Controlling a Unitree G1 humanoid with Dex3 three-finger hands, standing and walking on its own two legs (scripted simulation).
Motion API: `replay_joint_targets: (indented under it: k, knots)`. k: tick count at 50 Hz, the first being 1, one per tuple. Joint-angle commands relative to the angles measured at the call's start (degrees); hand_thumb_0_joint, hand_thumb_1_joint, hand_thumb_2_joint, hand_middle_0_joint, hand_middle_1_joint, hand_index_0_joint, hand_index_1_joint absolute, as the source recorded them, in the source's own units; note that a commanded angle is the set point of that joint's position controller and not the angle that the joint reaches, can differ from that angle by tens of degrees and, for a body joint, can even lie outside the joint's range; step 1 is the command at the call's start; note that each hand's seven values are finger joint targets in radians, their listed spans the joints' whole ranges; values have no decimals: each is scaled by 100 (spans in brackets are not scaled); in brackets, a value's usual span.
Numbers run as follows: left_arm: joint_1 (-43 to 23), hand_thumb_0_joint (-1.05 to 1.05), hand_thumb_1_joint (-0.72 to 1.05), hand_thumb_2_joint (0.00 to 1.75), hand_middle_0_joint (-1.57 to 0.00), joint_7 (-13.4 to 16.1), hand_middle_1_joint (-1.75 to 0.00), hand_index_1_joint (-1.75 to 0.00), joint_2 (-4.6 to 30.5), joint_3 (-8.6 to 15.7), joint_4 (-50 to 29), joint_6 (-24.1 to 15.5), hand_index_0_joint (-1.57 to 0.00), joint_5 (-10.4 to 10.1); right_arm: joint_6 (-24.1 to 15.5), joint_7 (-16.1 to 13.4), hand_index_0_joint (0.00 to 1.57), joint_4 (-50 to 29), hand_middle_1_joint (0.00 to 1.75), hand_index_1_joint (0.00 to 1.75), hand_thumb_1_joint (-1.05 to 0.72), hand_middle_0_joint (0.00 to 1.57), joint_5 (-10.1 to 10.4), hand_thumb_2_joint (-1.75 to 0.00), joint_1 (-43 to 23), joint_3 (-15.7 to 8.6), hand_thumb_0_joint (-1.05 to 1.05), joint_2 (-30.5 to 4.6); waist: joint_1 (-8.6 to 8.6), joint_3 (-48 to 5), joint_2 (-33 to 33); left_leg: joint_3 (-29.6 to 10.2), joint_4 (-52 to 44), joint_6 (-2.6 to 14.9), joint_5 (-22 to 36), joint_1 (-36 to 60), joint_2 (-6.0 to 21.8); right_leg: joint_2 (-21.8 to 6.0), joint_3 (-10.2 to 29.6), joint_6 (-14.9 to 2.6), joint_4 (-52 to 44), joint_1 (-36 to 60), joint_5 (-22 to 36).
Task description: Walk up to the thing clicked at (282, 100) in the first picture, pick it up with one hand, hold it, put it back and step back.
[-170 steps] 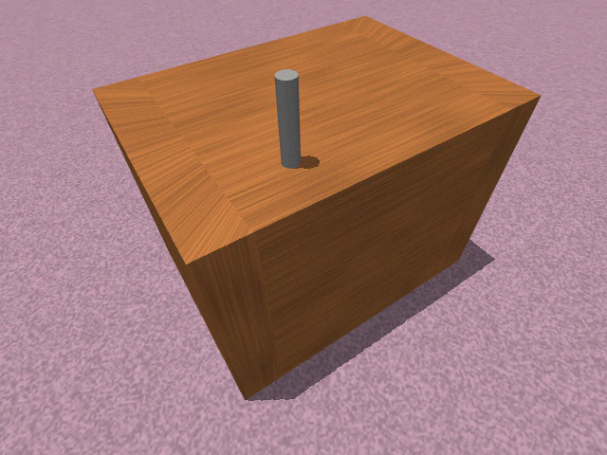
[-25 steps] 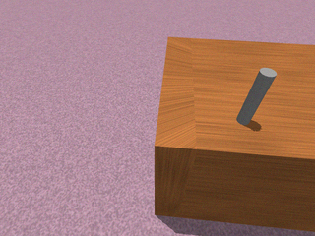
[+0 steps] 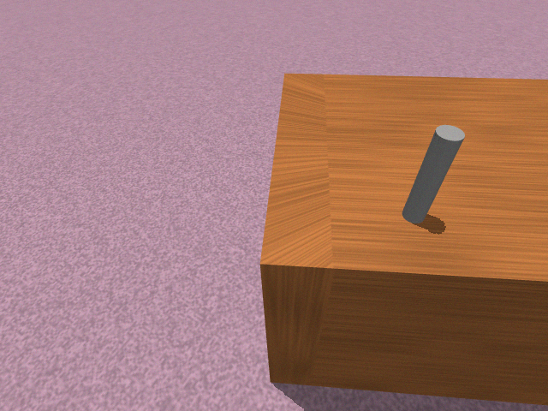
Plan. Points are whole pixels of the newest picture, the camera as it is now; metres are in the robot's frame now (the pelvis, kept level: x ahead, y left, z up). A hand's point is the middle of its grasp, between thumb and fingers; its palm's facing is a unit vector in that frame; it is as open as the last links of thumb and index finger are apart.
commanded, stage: walk up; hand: right
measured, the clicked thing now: (429, 179) +0.49 -0.25 +0.07
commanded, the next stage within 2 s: stand in 0.24 s
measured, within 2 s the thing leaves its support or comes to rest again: neither
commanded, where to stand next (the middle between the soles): +0.06 -0.01 m, yaw -3 degrees
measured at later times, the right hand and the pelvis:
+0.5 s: hand out of the picture +0.08 -0.26 -0.16, palm faces -0.01 +0.94 -0.33, open 7.4 cm; pelvis +0.00 -0.01 +0.00, yaw +0 degrees
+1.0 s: hand out of the picture +0.08 -0.27 -0.16, palm faces -0.03 +0.95 -0.33, open 7.4 cm; pelvis +0.01 -0.02 +0.00, yaw +0 degrees
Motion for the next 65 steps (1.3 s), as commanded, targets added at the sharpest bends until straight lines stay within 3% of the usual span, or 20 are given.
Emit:
replay_joint_targets:
  k: [1, 11, 12, 15, 27, 31, 46, 54, 65]
  knots:
    - [-358, 0, 90, 90, -20, 106, -30, -30, 1287, 278, -334, -130, -20, 9, -129, -95, 20, -362, 30, 30, -90, 20, 9, -90, -325, -193, 0, -1199, -11, -384, -100, -437, -391, 144, 581, -18, 619, -510, 430, -249, -388, 105, 494]
    - [-328, 0, 90, 90, -20, 102, -30, -30, 1244, 287, -336, -108, -20, 13, -138, -109, 20, -346, 30, 30, -90, 20, 1, -90, -245, -184, 0, -1161, 4, -432, -35, -435, -451, 134, 658, -48, 631, -474, 417, -233, -340, 220, 594]
    - [-299, 0, 90, 90, -20, 117, -30, -30, 1266, 273, -315, -99, -20, -3, -179, -122, 20, -374, 30, 30, -90, 20, 1, -90, -287, -157, 0, -1154, -19, -392, -168, -521, -472, 130, 1092, -30, 741, -496, 420, -245, -293, 231, 716]
    - [-261, 0, 90, 90, -20, 112, -30, -30, 1231, 269, -336, -92, -20, -21, -217, -139, 20, -344, 30, 30, -90, 20, 14, -90, -221, -159, 0, -1215, -22, -505, -77, -490, -403, 114, 1482, 133, 759, -520, 426, -250, -275, 298, 985]
    - [-250, 0, 90, 90, -20, 82, -30, -30, 1274, 253, -363, -59, -20, -4, -194, -129, 20, -325, 30, 30, -90, 20, -2, -90, -172, -107, 0, -1181, -63, -365, -40, -438, -554, 67, 611, -70, 701, -500, 460, -262, -438, 212, 322]
    - [-215, 0, 90, 90, -20, 77, -30, -30, 1276, 242, -399, -81, -20, -5, -202, -122, 20, -341, 30, 30, -90, 20, 10, -90, -185, -103, 0, -1173, -60, -435, -111, -456, -473, 77, 918, 125, 739, -521, 475, -275, -444, 143, 545]
    - [-149, 0, 90, 90, -20, 78, -30, -30, 1262, 237, -402, -54, -20, -10, -186, -128, 20, -328, 30, 30, -90, 20, -3, -90, -113, -83, 0, -1212, -68, -330, -12, -438, -484, 64, 556, -34, 697, -497, 506, -279, -467, 89, 320]
    - [-114, 0, 90, 90, -20, 83, -30, -30, 1264, 237, -407, -65, -20, -14, -189, -141, 20, -344, 30, 30, -90, 20, -6, -90, -82, -81, 0, -1209, -42, -539, -128, -417, -391, 71, 1131, 176, 751, -508, 459, -301, -352, 207, 830]
    - [-131, 0, 90, 90, -20, 94, -30, -30, 1255, 247, -411, -57, -20, -11, -178, -159, 20, -381, 30, 30, -90, 20, 0, -90, -69, -61, 0, -1203, -26, -428, -80, -384, -394, 75, 1151, 148, 769, -510, 456, -287, -368, 258, 953]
